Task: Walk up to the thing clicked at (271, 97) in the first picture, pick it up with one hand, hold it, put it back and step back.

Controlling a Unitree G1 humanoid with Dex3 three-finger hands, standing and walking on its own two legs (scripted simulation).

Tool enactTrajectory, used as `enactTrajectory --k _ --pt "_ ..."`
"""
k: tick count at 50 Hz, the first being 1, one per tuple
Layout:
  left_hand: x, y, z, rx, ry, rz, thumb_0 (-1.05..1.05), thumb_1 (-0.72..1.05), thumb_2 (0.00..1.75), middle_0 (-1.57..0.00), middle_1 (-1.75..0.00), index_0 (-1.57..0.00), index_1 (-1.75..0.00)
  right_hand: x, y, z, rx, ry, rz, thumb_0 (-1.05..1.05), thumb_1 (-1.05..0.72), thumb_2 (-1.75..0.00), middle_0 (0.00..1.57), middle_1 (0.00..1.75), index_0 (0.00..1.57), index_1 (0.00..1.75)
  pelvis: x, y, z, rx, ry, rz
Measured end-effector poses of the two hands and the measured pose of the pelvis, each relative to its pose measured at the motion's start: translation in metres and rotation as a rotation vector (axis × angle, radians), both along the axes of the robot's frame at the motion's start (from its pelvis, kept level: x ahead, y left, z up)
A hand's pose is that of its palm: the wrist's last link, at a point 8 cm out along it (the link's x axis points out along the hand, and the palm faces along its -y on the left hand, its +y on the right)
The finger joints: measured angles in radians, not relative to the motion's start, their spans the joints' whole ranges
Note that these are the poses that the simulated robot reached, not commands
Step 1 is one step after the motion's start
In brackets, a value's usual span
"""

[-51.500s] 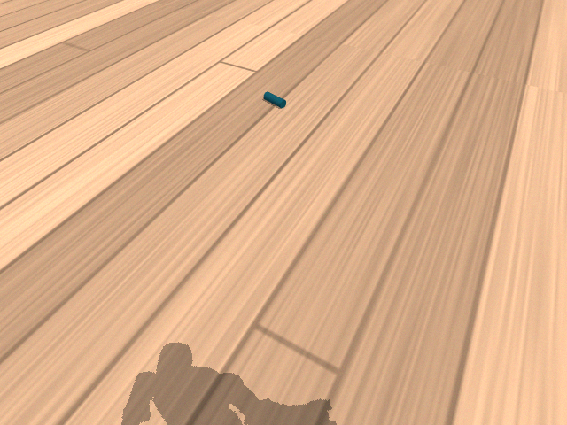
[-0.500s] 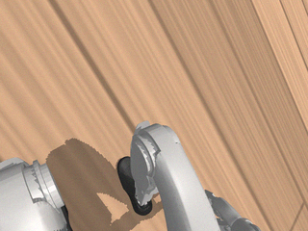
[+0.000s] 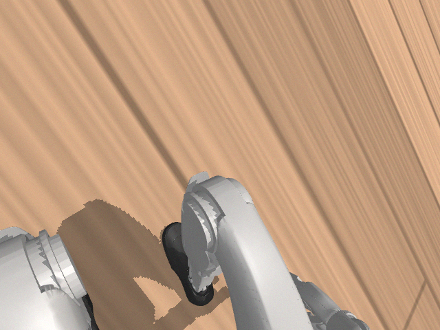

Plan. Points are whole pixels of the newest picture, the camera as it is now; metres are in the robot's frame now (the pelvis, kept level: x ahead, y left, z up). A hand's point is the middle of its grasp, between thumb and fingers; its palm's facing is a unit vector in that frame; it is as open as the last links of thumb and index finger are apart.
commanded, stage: open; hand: left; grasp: from above
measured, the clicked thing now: out of the picture +0.45 +0.38 -0.28
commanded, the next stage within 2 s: withdraw in 0.66 s
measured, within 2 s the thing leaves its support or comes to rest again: neither
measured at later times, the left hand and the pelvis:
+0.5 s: hand out of the picture +0.44 +0.38 -0.24, palm faces -0.45 -0.14 -0.88, open 13.5 cm; pelvis +0.00 +0.00 +0.00, yaw +0 degrees
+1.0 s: hand out of the picture +0.46 +0.38 -0.22, palm faces -0.34 -0.13 -0.93, open 14.0 cm; pelvis +0.00 +0.00 +0.00, yaw +0 degrees
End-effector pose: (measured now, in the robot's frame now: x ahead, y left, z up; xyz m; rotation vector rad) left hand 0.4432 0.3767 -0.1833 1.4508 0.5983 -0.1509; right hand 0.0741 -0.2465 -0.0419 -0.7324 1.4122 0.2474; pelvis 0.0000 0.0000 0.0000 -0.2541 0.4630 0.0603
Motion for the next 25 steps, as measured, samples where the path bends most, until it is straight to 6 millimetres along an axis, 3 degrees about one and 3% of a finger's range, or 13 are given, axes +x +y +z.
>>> enactTrajectory --k 25 --pt "0.0005 0.0003 0.0025 0.004 0.003 0.008 0.00 -0.39 0.87 -0.16 -0.97 -0.18 -0.95 -0.0003 0.0021 0.0013 0.011 -0.010 0.006 0.00 -0.91 -0.90 0.20 0.30 0.20 0.30 -0.0015 0.0002 0.0012 -0.003 -0.002 -0.001"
